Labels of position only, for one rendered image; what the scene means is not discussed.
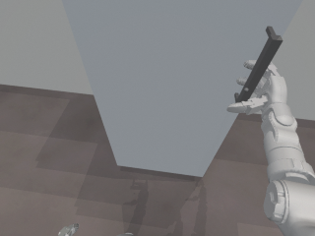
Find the robot right forearm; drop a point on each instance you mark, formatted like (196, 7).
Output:
(283, 151)

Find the robot left hand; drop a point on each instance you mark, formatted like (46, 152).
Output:
(69, 230)

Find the robot right hand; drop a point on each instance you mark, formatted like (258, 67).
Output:
(274, 90)

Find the robot right upper arm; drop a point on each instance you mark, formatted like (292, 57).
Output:
(291, 206)

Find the fridge door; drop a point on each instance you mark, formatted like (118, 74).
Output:
(163, 72)

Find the handle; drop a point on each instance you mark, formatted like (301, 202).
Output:
(270, 49)

